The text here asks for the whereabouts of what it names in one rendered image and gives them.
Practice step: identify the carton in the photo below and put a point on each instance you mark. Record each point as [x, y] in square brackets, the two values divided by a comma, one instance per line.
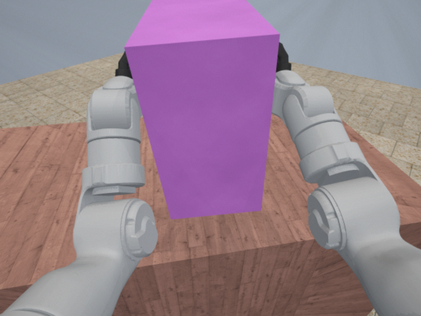
[204, 73]

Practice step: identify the right robot upper arm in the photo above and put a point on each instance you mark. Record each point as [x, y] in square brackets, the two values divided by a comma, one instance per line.
[359, 220]

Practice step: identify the left robot upper arm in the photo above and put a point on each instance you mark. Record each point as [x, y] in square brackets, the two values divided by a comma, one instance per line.
[110, 238]

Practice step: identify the robot left hand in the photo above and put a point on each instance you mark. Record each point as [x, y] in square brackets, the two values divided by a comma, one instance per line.
[123, 67]

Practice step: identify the pedestal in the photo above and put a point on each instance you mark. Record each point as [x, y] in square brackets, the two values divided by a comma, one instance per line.
[259, 263]

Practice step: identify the robot right forearm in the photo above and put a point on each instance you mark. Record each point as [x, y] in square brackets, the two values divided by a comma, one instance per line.
[326, 152]

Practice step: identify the robot left forearm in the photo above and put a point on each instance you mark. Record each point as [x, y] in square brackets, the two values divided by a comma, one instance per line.
[113, 143]

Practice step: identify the robot right hand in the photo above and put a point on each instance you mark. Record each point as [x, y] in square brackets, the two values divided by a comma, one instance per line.
[283, 61]

